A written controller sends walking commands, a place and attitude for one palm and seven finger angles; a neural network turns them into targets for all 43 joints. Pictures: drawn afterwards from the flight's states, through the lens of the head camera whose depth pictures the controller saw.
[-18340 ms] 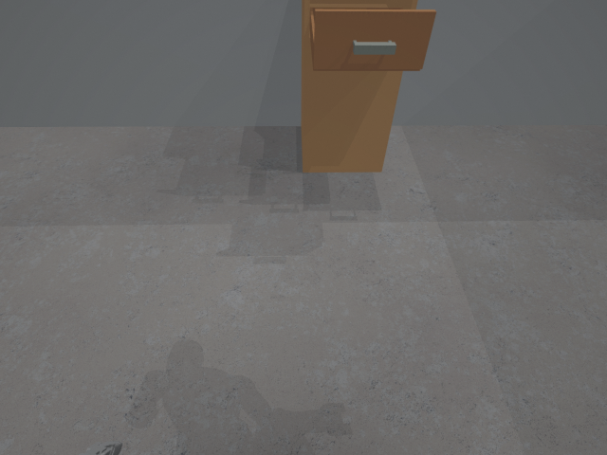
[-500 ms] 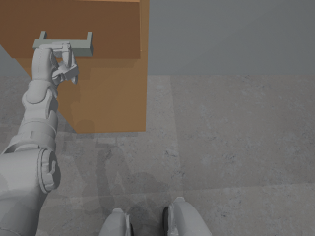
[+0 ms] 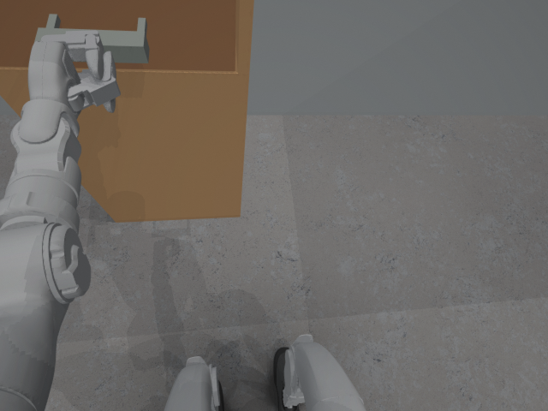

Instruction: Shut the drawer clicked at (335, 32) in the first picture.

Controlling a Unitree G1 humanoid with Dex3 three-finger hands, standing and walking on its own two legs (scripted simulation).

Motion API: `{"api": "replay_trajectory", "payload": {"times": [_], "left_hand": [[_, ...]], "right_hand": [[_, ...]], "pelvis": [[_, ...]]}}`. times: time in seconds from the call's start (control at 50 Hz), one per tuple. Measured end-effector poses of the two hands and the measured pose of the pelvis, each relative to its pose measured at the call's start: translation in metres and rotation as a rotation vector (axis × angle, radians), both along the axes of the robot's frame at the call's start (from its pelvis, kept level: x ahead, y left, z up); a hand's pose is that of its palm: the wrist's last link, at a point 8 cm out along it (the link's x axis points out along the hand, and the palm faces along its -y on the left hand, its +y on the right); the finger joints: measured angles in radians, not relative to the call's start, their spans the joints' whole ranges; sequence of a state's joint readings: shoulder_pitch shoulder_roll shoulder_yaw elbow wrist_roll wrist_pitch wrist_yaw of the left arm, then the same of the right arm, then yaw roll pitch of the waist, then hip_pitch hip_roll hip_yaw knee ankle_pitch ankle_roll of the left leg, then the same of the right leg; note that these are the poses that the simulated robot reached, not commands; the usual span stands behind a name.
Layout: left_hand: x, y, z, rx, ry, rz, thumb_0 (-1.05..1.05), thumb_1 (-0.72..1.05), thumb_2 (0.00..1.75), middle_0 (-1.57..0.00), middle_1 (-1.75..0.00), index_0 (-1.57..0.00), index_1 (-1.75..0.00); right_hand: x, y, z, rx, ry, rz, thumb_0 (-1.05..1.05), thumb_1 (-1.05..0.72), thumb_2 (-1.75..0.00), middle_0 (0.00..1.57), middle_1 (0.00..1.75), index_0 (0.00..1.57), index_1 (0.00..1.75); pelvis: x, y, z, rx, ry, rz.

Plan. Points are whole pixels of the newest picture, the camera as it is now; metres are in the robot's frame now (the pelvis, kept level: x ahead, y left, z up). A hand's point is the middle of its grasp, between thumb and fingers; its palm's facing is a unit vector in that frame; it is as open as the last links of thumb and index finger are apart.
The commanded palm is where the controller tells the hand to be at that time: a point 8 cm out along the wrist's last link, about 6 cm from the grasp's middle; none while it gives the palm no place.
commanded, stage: push the drawer shut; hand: left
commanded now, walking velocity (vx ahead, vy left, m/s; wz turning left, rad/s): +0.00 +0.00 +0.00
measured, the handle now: (97, 34) +0.63 +0.17 +0.09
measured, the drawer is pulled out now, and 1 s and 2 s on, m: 0.00 0.00 0.00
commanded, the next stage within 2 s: pull the fist back off the drawer in 0.12 s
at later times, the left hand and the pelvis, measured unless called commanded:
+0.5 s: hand (109, 78) +0.55 +0.16 +0.08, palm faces -0.03 -1.00 -0.06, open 2.9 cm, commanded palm +0.55 +0.18 +0.09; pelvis -0.01 +0.00 +0.00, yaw +0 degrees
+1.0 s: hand (124, 83) +0.54 +0.14 +0.08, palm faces -0.03 -1.00 -0.03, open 3.2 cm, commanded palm +0.51 +0.19 +0.09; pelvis +0.03 +0.00 +0.02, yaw -2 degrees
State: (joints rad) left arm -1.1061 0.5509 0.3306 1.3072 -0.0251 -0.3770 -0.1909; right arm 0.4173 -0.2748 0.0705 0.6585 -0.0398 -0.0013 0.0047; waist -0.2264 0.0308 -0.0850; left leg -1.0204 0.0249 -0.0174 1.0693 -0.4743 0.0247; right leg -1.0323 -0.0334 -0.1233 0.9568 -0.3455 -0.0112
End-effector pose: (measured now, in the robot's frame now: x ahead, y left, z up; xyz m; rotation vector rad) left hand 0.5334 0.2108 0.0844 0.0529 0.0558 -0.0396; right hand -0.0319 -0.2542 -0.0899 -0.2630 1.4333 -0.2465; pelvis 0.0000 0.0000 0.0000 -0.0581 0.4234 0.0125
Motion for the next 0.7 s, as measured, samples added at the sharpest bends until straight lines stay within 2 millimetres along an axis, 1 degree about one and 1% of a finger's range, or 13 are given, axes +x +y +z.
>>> {"api": "replay_trajectory", "payload": {"times": [0.4, 0.56, 0.7], "left_hand": [[0.001, 0.001, 0.002, 0.007, 0.000, 0.002, -0.03, 0.63, 1.00, -1.39, -1.60, -1.40, -1.60], [-0.002, -0.004, 0.003, 0.006, -0.009, 0.006, -0.01, 0.68, 0.99, -1.39, -1.60, -1.40, -1.60], [-0.005, -0.010, 0.002, 0.003, -0.013, 0.005, -0.01, 0.76, 0.99, -1.39, -1.60, -1.40, -1.60]], "right_hand": [[-0.010, 0.000, 0.002, -0.026, -0.009, 0.025, 0.00, -0.91, -0.90, 0.20, 0.30, 0.21, 0.30], [-0.013, 0.001, 0.001, -0.002, 0.009, 0.020, 0.00, -0.91, -0.90, 0.20, 0.30, 0.20, 0.30], [-0.006, 0.002, 0.000, 0.021, 0.002, 0.002, 0.01, -0.91, -0.90, 0.20, 0.30, 0.21, 0.30]], "pelvis": [[-0.010, 0.003, -0.004, -0.004, 0.012, 0.009], [-0.009, 0.002, -0.003, -0.002, 0.004, 0.008], [-0.003, 0.001, 0.001, 0.004, -0.010, -0.005]]}}
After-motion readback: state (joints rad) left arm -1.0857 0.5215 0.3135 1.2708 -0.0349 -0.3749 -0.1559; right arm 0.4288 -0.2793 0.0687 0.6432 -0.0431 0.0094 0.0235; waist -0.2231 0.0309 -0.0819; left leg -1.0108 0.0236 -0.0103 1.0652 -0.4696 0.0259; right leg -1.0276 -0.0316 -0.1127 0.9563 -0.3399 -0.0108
